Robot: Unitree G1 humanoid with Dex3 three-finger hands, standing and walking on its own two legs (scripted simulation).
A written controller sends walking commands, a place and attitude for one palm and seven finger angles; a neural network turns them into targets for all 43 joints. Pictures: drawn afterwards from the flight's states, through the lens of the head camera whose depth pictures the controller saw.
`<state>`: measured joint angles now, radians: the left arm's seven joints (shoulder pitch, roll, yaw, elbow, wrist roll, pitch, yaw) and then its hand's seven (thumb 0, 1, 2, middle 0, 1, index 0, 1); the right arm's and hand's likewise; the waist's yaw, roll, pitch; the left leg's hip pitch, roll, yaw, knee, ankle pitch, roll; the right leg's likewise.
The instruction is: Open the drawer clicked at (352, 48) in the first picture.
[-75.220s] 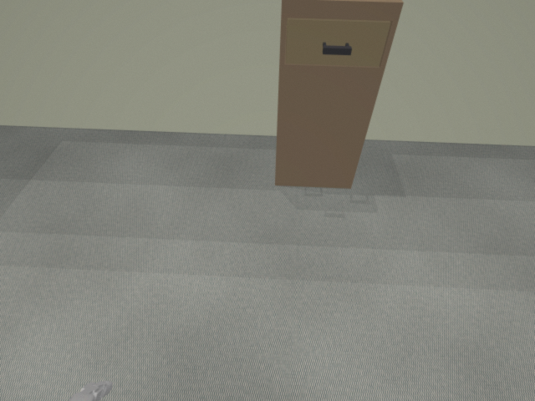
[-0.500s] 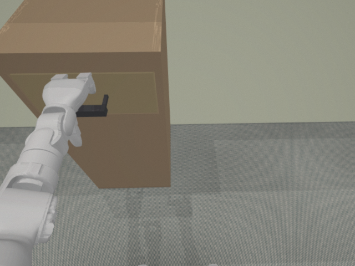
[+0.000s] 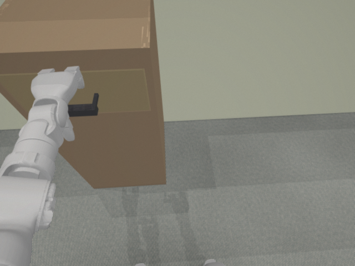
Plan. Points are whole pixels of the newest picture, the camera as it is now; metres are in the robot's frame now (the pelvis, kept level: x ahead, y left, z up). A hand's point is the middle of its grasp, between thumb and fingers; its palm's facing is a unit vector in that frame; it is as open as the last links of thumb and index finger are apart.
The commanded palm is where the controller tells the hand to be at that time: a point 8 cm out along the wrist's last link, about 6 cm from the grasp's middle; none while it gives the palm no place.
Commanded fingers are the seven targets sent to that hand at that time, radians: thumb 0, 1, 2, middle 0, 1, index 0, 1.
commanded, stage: re-aim the fingers above the handle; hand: left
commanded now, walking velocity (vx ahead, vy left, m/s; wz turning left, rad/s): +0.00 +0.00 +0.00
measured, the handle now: (79, 104) +0.54 +0.24 +0.01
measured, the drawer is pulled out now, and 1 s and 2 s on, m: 0.00 0.00 0.00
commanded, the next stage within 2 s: lower the fingers behind the handle in 0.74 s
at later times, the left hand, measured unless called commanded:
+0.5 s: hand (73, 99) +0.50 +0.23 +0.07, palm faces -0.02 +0.00 -1.00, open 13.5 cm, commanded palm +0.48 +0.25 +0.13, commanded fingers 0.00 -0.50 0.30 -0.30 -1.20 -0.30 -1.20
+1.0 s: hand (69, 105) +0.50 +0.24 +0.06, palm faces -0.04 -0.03 -1.00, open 13.7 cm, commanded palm +0.49 +0.24 +0.11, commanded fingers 0.00 -0.50 0.30 -0.30 -1.20 -0.30 -1.20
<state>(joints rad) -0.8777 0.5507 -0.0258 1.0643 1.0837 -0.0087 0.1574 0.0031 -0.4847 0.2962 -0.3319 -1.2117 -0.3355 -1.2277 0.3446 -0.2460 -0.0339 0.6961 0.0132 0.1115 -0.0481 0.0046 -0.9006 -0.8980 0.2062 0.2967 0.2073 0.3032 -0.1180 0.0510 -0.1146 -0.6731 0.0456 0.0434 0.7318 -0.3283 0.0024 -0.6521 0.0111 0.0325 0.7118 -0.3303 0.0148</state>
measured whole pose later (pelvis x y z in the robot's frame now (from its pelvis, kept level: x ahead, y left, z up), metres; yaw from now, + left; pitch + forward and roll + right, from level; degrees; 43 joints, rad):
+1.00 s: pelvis +0.01 +0.01 -0.01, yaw +1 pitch +18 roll -2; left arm -0.87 0.57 -0.03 0.99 1.09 -0.15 0.19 0.00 -0.48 0.30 -0.34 -1.22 -0.34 -1.22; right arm 0.38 -0.27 -0.07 0.73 0.00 0.10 -0.05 0.00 -0.90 -0.90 0.21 0.30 0.21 0.30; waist -0.12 0.03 -0.12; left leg -0.76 0.04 0.02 0.80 -0.36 0.01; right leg -0.71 0.01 0.01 0.74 -0.35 0.02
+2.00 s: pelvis -0.02 +0.01 -0.03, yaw +0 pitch +21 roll -2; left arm -0.96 0.56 -0.05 1.13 1.12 -0.05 0.26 0.00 -0.49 0.30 -0.27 -1.27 -0.31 -1.22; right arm 0.35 -0.25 -0.03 0.69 -0.01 0.10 -0.04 0.00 -0.90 -0.90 0.21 0.30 0.21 0.30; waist -0.15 0.04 -0.14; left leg -0.91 0.05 0.02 0.92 -0.38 0.01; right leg -0.87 0.01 0.01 0.88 -0.37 0.02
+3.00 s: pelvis -0.04 +0.01 -0.04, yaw +1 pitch +22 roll -3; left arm -1.05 0.60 -0.08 1.13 1.11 -0.05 0.22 0.00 -0.49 0.30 -0.27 -1.30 -0.36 -1.21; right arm 0.36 -0.25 -0.02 0.68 0.00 0.08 -0.05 0.00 -0.90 -0.90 0.21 0.30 0.21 0.30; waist -0.17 0.04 -0.12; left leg -1.01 0.04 0.00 0.99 -0.37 0.01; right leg -0.95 0.01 0.00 0.94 -0.37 0.03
